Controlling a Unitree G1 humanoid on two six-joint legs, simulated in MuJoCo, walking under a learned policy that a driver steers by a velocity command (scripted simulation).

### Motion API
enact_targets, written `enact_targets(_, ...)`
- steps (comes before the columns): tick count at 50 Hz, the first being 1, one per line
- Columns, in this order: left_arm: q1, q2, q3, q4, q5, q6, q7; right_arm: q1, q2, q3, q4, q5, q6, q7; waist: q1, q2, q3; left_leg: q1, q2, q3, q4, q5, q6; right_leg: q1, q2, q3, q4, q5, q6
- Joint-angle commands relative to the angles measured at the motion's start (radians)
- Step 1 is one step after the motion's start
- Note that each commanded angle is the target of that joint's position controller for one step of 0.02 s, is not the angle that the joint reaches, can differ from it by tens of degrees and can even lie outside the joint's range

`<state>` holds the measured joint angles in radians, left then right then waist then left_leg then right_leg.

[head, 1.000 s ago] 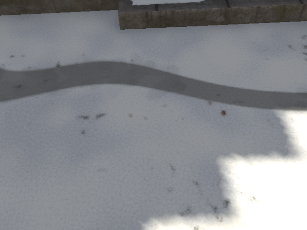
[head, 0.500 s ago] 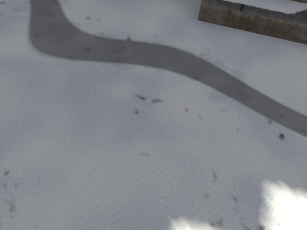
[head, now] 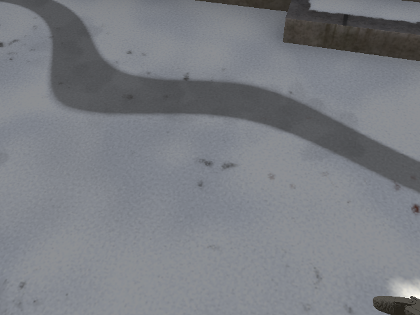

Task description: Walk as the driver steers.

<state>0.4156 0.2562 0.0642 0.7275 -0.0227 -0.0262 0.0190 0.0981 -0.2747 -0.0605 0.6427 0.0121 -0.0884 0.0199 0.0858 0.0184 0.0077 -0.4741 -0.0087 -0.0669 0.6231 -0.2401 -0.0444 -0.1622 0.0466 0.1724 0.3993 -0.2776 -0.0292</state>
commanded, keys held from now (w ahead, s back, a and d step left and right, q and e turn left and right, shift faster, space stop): w+e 0.56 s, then w+q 0.44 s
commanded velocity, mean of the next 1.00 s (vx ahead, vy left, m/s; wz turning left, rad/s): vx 0.48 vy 0.00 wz -0.27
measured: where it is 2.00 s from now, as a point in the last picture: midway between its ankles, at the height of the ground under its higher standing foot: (297, 161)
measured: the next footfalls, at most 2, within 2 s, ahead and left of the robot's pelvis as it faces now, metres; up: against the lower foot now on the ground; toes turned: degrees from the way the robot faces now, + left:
left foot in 0.08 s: +0.14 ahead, +0.13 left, +0.00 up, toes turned -7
right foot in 0.58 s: +0.40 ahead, -0.19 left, +0.00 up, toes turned -23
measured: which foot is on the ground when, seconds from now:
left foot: up 0.00-0.06, down 0.08-0.56, up 0.58-1.00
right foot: down 0.00-0.08, up 0.10-0.56, down 0.58-1.00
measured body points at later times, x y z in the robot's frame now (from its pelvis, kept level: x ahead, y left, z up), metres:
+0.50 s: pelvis +0.22 -0.01 -0.02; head +0.26 -0.03 +0.43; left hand +0.53 +0.13 -0.09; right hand +0.14 -0.29 -0.14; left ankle +0.11 +0.14 -0.74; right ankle +0.35 -0.19 -0.71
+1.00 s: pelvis +0.49 -0.14 -0.01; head +0.51 -0.15 +0.44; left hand +0.63 +0.11 -0.12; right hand +0.58 -0.42 -0.11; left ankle +0.72 -0.04 -0.69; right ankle +0.36 -0.17 -0.74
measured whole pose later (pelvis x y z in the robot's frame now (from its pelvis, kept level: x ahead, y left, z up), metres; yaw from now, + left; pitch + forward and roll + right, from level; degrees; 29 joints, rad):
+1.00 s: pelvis +0.49 -0.14 -0.01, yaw -15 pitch +1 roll -2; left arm 0.30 0.26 0.05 0.78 0.01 -0.09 0.00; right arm 0.16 -0.27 -0.04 0.74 0.02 -0.05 0.03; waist 0.06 0.05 0.03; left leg -0.69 0.09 -0.04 0.68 0.11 0.01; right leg 0.07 0.09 -0.14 0.20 -0.29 -0.07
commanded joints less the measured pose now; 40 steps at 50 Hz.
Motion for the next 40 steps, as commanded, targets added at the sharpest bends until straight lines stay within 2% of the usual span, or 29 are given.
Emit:
enact_targets(1,-0.074,0.185,0.052,-0.088,-0.01,-0.009,0.004,-0.059,-0.081,-0.028,-0.086,0.016,-0.028,0.0,-0.061,-0.169,-0.024,0.178,-0.041,0.026,-0.132,0.086,0.003,-0.099,-0.174,0.252,-0.107,-0.029,-0.162)
enact_targets(2,-0.084,0.172,0.048,-0.092,-0.01,-0.008,0.004,-0.02,-0.093,-0.037,-0.076,0.016,-0.03,-0.003,-0.088,-0.16,-0.032,0.259,-0.033,0.025,-0.166,0.102,0.016,-0.131,-0.158,0.256,-0.073,-0.041,-0.139)
enact_targets(3,-0.089,0.139,0.04,-0.098,-0.006,-0.01,0.002,0.047,-0.11,-0.048,-0.063,0.014,-0.031,-0.011,-0.122,-0.149,-0.053,0.369,0.0,0.015,-0.193,0.094,0.038,-0.18,-0.129,0.24,-0.004,-0.052,-0.109)
enact_targets(4,-0.108,0.078,0.021,-0.113,0.003,-0.015,-0.001,0.187,-0.154,-0.064,-0.047,0.002,-0.032,-0.023,-0.186,-0.071,-0.135,0.567,0.139,-0.115,-0.208,0.019,0.092,-0.291,-0.072,0.167,0.215,-0.116,-0.061)
enact_targets(5,-0.072,0.019,0.002,-0.156,-0.012,-0.026,0.003,0.287,-0.248,-0.083,-0.027,-0.03,-0.021,-0.025,-0.185,0.212,-0.224,0.753,0.367,-0.501,-0.321,-0.294,0.215,-0.536,0.04,0.005,0.534,-0.292,-0.009)
enact_targets(6,-0.039,0.102,0.02,-0.153,-0.028,-0.032,0.005,0.282,-0.223,-0.08,-0.018,-0.029,-0.019,-0.017,-0.163,0.262,-0.158,0.695,0.433,-0.704,-0.39,-0.496,0.278,-0.661,-0.023,-0.009,0.729,-0.304,0.01)
enact_targets(7,-0.072,0.15,0.034,-0.14,-0.024,-0.028,0.001,0.24,-0.156,-0.061,-0.024,-0.017,-0.018,-0.018,-0.16,0.185,-0.052,0.622,0.397,-0.595,-0.39,-0.462,0.262,-0.704,-0.064,-0.009,0.811,-0.209,0.012)
enact_targets(8,-0.103,0.149,0.035,-0.13,-0.011,-0.024,-0.003,0.208,-0.115,-0.049,-0.027,-0.015,-0.017,-0.02,-0.153,0.117,0.001,0.557,0.343,-0.455,-0.388,-0.309,0.234,-0.691,-0.084,-0.022,0.83,-0.128,0.016)
enact_targets(9,-0.123,0.136,0.035,-0.129,-0.004,-0.025,-0.008,0.175,-0.094,-0.042,-0.025,-0.022,-0.015,-0.02,-0.137,0.09,0.019,0.505,0.305,-0.355,-0.396,-0.169,0.219,-0.671,-0.101,-0.025,0.821,-0.066,0.019)
enact_targets(11,-0.155,0.114,0.034,-0.133,-0.005,-0.018,-0.018,0.152,-0.071,-0.034,-0.011,-0.026,-0.017,-0.021,-0.12,0.102,0.039,0.43,0.257,-0.196,-0.424,0.026,0.198,-0.629,-0.132,-0.044,0.803,0.003,0.024)
enact_targets(13,-0.183,0.086,0.025,-0.142,-0.002,-0.012,-0.024,0.167,-0.078,-0.036,0.015,-0.022,-0.025,-0.022,-0.118,0.092,0.041,0.414,0.246,-0.11,-0.439,0.152,0.204,-0.634,-0.134,-0.059,0.785,0.052,0.035)
enact_targets(15,-0.228,0.079,0.019,-0.158,0.002,-0.011,-0.027,0.175,-0.097,-0.041,0.039,-0.022,-0.026,-0.026,-0.118,0.069,0.048,0.418,0.25,-0.046,-0.45,0.25,0.213,-0.654,-0.137,-0.06,0.711,0.101,0.051)
enact_targets(18,-0.306,0.062,0.005,-0.176,0.002,-0.017,-0.043,0.168,-0.126,-0.047,0.062,-0.019,-0.02,-0.032,-0.133,0.058,0.056,0.418,0.238,0.058,-0.455,0.307,0.197,-0.61,-0.141,-0.101,0.518,0.236,0.051)
enact_targets(21,-0.406,0.051,-0.005,-0.203,-0.001,-0.022,-0.066,0.211,-0.158,-0.051,0.098,-0.005,-0.012,-0.034,-0.166,0.04,0.083,0.437,0.252,0.119,-0.457,0.321,0.192,-0.561,-0.131,-0.159,0.367,0.289,0.027)
enact_targets(23,-0.448,0.059,-0.005,-0.223,-0.006,-0.023,-0.079,0.234,-0.178,-0.055,0.119,0.007,-0.003,-0.033,-0.169,0.036,0.093,0.492,0.271,0.15,-0.438,0.385,0.181,-0.542,-0.12,-0.186,0.296,0.258,-0.002)
enact_targets(24,-0.455,0.068,-0.002,-0.231,-0.007,-0.022,-0.084,0.237,-0.188,-0.057,0.125,0.011,0.002,-0.032,-0.161,0.041,0.087,0.517,0.276,0.171,-0.41,0.479,0.171,-0.512,-0.104,-0.207,0.268,0.226,-0.021)
enact_targets(26,-0.411,0.107,0.018,-0.232,0.0,-0.015,-0.087,0.239,-0.226,-0.066,0.129,0.015,0.014,-0.038,-0.114,0.082,0.022,0.557,0.277,0.216,-0.275,0.847,0.151,-0.377,-0.034,-0.268,0.248,0.129,-0.067)
enact_targets(27,-0.317,0.143,0.038,-0.214,0.0,-0.01,-0.084,0.239,-0.242,-0.07,0.129,0.016,0.023,-0.043,-0.056,0.093,-0.039,0.553,0.269,0.236,-0.133,0.986,0.14,-0.246,0.008,-0.288,0.23,0.099,-0.097)
enact_targets(28,-0.144,0.191,0.067,-0.171,-0.003,-0.003,-0.073,0.228,-0.236,-0.065,0.122,0.02,0.026,-0.048,0.039,0.07,-0.125,0.454,0.241,0.26,0.077,0.974,0.112,0.007,0.04,-0.281,0.167,0.165,-0.138)
enact_targets(29,0.004,0.244,0.087,-0.141,-0.004,0.007,-0.051,0.266,-0.172,-0.038,0.106,-0.004,0.019,-0.048,0.085,-0.053,-0.219,0.17,0.199,0.246,0.385,0.522,0.082,0.346,-0.102,-0.054,0.165,0.185,-0.194)
enact_targets(30,-0.042,0.325,0.08,-0.15,-0.002,-0.011,-0.049,0.395,-0.041,0.013,0.069,-0.026,-0.006,-0.023,-0.052,-0.285,-0.375,-0.205,0.017,0.121,0.715,-0.362,0.042,0.63,-0.39,0.544,0.046,-0.009,-0.382)
enact_targets(31,0.011,0.219,0.059,-0.156,0.007,-0.016,-0.049,0.28,-0.161,-0.014,0.082,0.018,-0.031,-0.011,0.05,-0.143,-0.425,-0.269,0.034,-0.031,0.794,-0.316,0.053,0.598,-0.41,0.606,-0.072,-0.097,-0.357)
enact_targets(32,-0.048,0.195,0.046,-0.142,0.014,-0.026,-0.051,0.177,-0.184,-0.021,0.046,0.049,-0.037,-0.011,0.044,-0.114,-0.251,-0.321,0.073,-0.011,0.775,-0.225,0.065,0.457,-0.384,0.434,-0.089,-0.002,-0.305)
enact_targets(33,-0.116,0.172,0.036,-0.138,0.012,-0.034,-0.05,0.15,-0.163,-0.013,0.045,0.039,-0.037,-0.02,-0.004,-0.033,-0.155,-0.282,0.123,-0.004,0.697,-0.135,0.067,0.286,-0.346,0.3,-0.094,0.123,-0.267)
enact_targets(34,-0.168,0.139,0.026,-0.135,0.02,-0.042,-0.051,0.152,-0.157,-0.016,0.057,0.019,-0.029,-0.025,-0.043,-0.032,-0.099,-0.227,0.152,-0.004,0.638,-0.086,0.061,0.16,-0.305,0.197,-0.11,0.227,-0.245)
enact_targets(35,-0.193,0.118,0.018,-0.134,0.032,-0.052,-0.051,0.197,-0.154,-0.018,0.071,0.017,-0.014,-0.022,-0.08,-0.062,-0.085,-0.16,0.174,-0.018,0.613,-0.045,0.058,0.08,-0.278,0.132,-0.142,0.273,-0.233)
enact_targets(37,-0.205,0.112,0.018,-0.108,0.03,-0.073,-0.052,0.245,-0.121,-0.014,0.099,0.016,0.015,-0.023,-0.109,-0.07,-0.068,-0.114,0.179,-0.011,0.576,-0.001,0.042,0.006,-0.261,0.046,-0.201,0.325,-0.231)
enact_targets(40,-0.182,0.125,0.024,-0.062,0.037,-0.089,-0.044,0.182,-0.098,-0.011,0.085,0.014,0.034,-0.028,-0.097,-0.058,0.003,-0.191,0.163,-0.035,0.477,0.117,0.019,-0.018,-0.241,-0.085,-0.242,0.424,-0.201)
Velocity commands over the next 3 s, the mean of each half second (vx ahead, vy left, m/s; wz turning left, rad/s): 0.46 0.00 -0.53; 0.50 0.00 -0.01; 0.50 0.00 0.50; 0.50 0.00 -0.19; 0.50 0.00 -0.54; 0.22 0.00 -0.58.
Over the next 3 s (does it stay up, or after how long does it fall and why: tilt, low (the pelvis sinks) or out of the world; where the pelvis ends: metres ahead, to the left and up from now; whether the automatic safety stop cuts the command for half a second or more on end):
stays up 1.45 -0.37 0.00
